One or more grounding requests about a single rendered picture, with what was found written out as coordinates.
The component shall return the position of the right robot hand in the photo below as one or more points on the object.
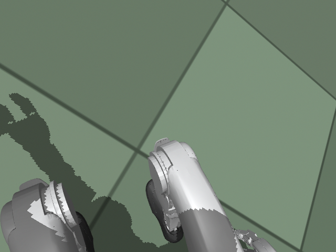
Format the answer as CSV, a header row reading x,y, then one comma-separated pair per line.
x,y
251,239

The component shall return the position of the right robot foot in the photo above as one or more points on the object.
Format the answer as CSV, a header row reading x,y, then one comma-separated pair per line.
x,y
173,236

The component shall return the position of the left robot foot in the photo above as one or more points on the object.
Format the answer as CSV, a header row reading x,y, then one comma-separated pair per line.
x,y
87,236

